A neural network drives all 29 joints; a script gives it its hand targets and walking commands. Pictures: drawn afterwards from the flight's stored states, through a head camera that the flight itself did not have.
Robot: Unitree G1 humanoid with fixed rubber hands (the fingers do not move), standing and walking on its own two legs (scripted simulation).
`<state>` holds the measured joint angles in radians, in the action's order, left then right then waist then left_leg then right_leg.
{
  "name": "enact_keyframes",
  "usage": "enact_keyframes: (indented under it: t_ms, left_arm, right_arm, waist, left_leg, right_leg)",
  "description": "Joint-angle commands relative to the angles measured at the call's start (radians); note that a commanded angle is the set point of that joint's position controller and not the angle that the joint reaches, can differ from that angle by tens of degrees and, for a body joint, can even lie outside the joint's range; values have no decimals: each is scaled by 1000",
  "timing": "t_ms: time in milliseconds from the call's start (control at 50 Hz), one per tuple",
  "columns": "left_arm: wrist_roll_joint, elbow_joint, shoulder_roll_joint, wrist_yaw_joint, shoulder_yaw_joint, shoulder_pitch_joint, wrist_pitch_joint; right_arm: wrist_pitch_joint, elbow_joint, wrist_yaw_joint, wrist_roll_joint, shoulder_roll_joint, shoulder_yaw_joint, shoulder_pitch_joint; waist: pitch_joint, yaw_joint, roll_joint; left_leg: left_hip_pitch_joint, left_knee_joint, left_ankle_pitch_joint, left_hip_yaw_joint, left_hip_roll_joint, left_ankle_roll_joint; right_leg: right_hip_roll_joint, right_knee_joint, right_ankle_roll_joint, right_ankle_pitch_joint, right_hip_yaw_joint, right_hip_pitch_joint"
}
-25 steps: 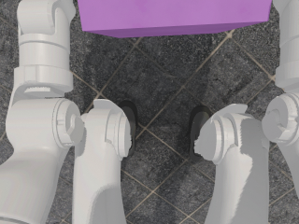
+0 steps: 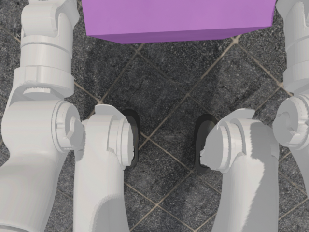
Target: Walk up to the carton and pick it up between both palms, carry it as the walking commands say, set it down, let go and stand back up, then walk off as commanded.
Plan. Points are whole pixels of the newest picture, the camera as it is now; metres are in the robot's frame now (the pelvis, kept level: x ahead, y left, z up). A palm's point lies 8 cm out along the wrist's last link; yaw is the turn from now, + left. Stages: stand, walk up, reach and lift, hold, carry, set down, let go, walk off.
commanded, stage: set down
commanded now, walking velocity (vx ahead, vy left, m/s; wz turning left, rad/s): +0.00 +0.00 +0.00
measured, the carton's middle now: out of the picture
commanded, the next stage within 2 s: none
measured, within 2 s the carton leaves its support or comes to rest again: neither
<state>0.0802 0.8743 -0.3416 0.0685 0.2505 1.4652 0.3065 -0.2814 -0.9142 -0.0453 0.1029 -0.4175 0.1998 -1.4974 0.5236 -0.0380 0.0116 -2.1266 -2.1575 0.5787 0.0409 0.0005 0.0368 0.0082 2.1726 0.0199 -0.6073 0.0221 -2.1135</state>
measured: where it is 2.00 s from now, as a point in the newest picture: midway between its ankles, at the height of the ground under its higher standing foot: (166, 150)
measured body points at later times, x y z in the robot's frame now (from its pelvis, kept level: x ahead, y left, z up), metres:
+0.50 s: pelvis -0.01 +0.00 -0.02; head +0.37 +0.01 +0.21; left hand +0.56 +0.20 -0.18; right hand +0.58 -0.18 -0.18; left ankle +0.12 +0.13 -0.35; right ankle +0.11 -0.12 -0.35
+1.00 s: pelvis -0.01 +0.00 -0.02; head +0.37 +0.00 +0.21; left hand +0.56 +0.21 -0.18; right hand +0.59 -0.18 -0.18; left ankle +0.12 +0.13 -0.35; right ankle +0.11 -0.12 -0.35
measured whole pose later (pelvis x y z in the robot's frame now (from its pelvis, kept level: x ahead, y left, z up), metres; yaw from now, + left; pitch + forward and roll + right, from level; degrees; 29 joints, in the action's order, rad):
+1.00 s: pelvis -0.01 +0.00 -0.02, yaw +0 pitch +31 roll +1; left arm 0.04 0.95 -0.37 -0.07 0.33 1.51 0.27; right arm -0.27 -1.00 0.07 0.09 -0.44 0.25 -1.56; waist 0.52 -0.04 0.00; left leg -2.19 -2.20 0.56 0.04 0.00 0.04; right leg 0.02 2.22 0.02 -0.58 0.03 -2.19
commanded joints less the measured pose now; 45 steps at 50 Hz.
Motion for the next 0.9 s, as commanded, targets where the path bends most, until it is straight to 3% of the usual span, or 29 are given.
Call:
enact_keyframes:
  t_ms: [0, 40, 60, 100, 140, 160, 180, 260, 280, 340, 380, 400, 420, 460, 480, 500, 520, 540, 560, 600, 640, 660, 740, 760, 800, 820, 840, 860, 880]
  left_arm:
    - [144, -241, 719, -247, -337, 687, -80]
    - [131, -211, 735, -246, -341, 684, -81]
    - [135, -205, 744, -246, -337, 700, -75]
    - [147, -230, 714, -248, -346, 708, -77]
    - [145, -206, 717, -249, -335, 724, -78]
    - [135, -170, 728, -249, -323, 692, -77]
    - [141, -193, 735, -248, -332, 680, -79]
    - [120, -126, 735, -252, -309, 658, -75]
    - [124, -139, 732, -251, -311, 657, -77]
    - [124, -126, 711, -252, -297, 668, -75]
    - [131, -90, 741, -260, -303, 666, -68]
    - [122, -89, 739, -262, -293, 649, -67]
    - [119, -87, 749, -264, -300, 638, -66]
    - [101, -53, 732, -264, -289, 636, -59]
    - [106, -49, 737, -266, -275, 622, -59]
    - [102, -68, 732, -267, -286, 629, -63]
    - [101, -55, 726, -271, -267, 631, -66]
    - [102, -40, 729, -274, -285, 617, -60]
    - [99, -44, 729, -276, -269, 612, -59]
    - [87, -2, 740, -284, -265, 608, -52]
    - [85, -7, 732, -291, -248, 597, -48]
    - [81, -43, 731, -292, -260, 598, -50]
    - [57, 2, 726, -303, -236, 543, -36]
    - [68, -11, 733, -309, -240, 564, -40]
    - [51, -9, 714, -312, -222, 527, -35]
    - [46, -13, 711, -313, -224, 547, -36]
    - [41, 9, 708, -315, -222, 535, -34]
    - [50, 19, 722, -319, -221, 513, -27]
    - [38, -9, 714, -317, -212, 497, -32]
  right_arm:
    - [48, 210, 236, 135, 839, -353, -667]
    - [54, 176, 238, 143, 853, -346, -634]
    - [56, 171, 241, 143, 832, -325, -666]
    - [52, 161, 245, 140, 818, -327, -654]
    - [49, 139, 246, 136, 835, -312, -648]
    - [49, 119, 246, 130, 832, -306, -656]
    - [51, 143, 249, 141, 849, -318, -636]
    - [56, 104, 257, 129, 823, -300, -665]
    - [56, 117, 257, 138, 815, -308, -665]
    - [51, 67, 256, 131, 818, -293, -649]
    - [50, 62, 260, 125, 819, -281, -651]
    - [49, 70, 264, 127, 816, -279, -665]
    - [51, 66, 263, 116, 810, -267, -655]
    - [48, 28, 268, 114, 790, -265, -664]
    - [43, 49, 270, 112, 815, -280, -647]
    - [39, 26, 275, 116, 834, -275, -643]
    - [41, 26, 275, 117, 833, -278, -621]
    - [38, 14, 279, 104, 811, -257, -621]
    - [36, 28, 282, 113, 823, -268, -635]
    - [27, -33, 288, 86, 830, -248, -590]
    - [22, -18, 284, 94, 835, -259, -590]
    - [23, -9, 286, 92, 826, -241, -591]
    - [12, -6, 293, 70, 835, -232, -559]
    - [9, -33, 294, 61, 836, -229, -558]
    - [8, 10, 298, 77, 828, -235, -562]
    - [8, -20, 300, 70, 827, -231, -546]
    - [3, -38, 300, 69, 841, -231, -548]
    - [2, -33, 300, 64, 816, -230, -560]
    - [5, 17, 300, 76, 827, -238, -559]
  waist:
    - [-1636, -26, -55]
    - [-1607, -24, -32]
    - [-1588, -5, -17]
    - [-1570, 7, -36]
    - [-1536, -2, -29]
    - [-1521, -24, -31]
    - [-1558, -3, -52]
    - [-1447, -22, -33]
    - [-1446, -6, -39]
    - [-1397, -4, -56]
    - [-1342, 5, -36]
    - [-1309, -5, -51]
    - [-1320, 3, -11]
    - [-1277, -8, -9]
    - [-1277, -16, -40]
    - [-1250, -9, -32]
    - [-1216, -35, -52]
    - [-1202, -1, -28]
    - [-1188, -24, -39]
    - [-1095, 2, -44]
    - [-1101, -22, -47]
    - [-1101, 3, -27]
    - [-1044, -13, -40]
    - [-1030, 11, -64]
    - [-1030, -23, -45]
    - [-997, -14, -44]
    - [-995, -26, -52]
    - [-969, 1, -55]
    - [-986, -34, -69]
  left_leg:
    - [636, 134, -385, -137, -76, -29]
    - [687, 140, -405, -127, -72, -30]
    - [662, 139, -360, -130, -72, -27]
    - [643, 140, -341, -125, -67, -32]
    - [645, 131, -358, -128, -65, -33]
    - [638, 139, -355, -134, -72, -29]
    - [644, 121, -364, -131, -66, -33]
    - [594, 124, -326, -126, -72, -35]
    - [594, 119, -313, -124, -62, -37]
    - [546, 124, -266, -125, -63, -42]
    - [543, 123, -241, -123, -60, -40]
    - [507, 128, -230, -122, -65, -43]
    - [537, 118, -238, -126, -62, -40]
    - [528, 126, -200, -127, -58, -41]
    - [517, 127, -197, -122, -61, -43]
    - [511, 125, -208, -127, -61, -47]
    - [457, 126, -181, -134, -61, -49]
    - [476, 125, -177, -126, -60, -47]
    - [485, 128, -180, -120, -62, -52]
    - [442, 130, -139, -116, -65, -49]
    - [414, 118, -125, -132, -51, -50]
    - [450, 127, -135, -115, -54, -53]
    - [436, 130, -108, -118, -56, -53]
    - [399, 121, -109, -117, -55, -54]
    - [420, 124, -122, -118, -49, -59]
    - [420, 128, -122, -116, -50, -59]
    - [402, 126, -111, -123, -52, -59]
    - [396, 138, -95, -114, -49, -58]
    - [418, 131, -121, -118, -54, -61]
  right_leg:
    - [68, -173, -18, 359, -96, 600]
    - [75, -173, -21, 351, -109, 559]
    - [80, -171, -29, 305, -115, 538]
    - [71, -175, -22, 299, -112, 533]
    - [71, -179, -28, 297, -107, 498]
    - [71, -173, -27, 287, -111, 501]
    - [71, -168, -32, 308, -108, 521]
    - [73, -163, -31, 262, -112, 446]
    - [68, -163, -32, 257, -108, 455]
    - [65, -163, -32, 221, -110, 445]
    - [64, -167, -40, 195, -107, 422]
    - [65, -170, -38, 189, -107, 410]
    - [65, -171, -41, 191, -100, 394]
    - [59, -167, -38, 153, -102, 373]
    - [62, -169, -33, 154, -109, 395]
    - [60, -170, -35, 161, -102, 380]
    - [64, -175, -35, 140, -101, 385]
    - [60, -170, -35, 134, -102, 351]
    - [60, -170, -35, 126, -104, 340]
    - [64, -168, -42, 96, -98, 304]
    - [58, -170, -45, 93, -83, 349]
    - [62, -165, -39, 94, -100, 314]
    - [60, -174, -41, 58, -91, 292]
    - [58, -168, -40, 78, -87, 304]
    - [55, -168, -32, 83, -87, 302]
    - [61, -171, -35, 82, -82, 292]
    - [57, -163, -40, 74, -78, 314]
    - [59, -166, -35, 58, -90, 307]
    - [59, -172, -34, 67, -88, 302]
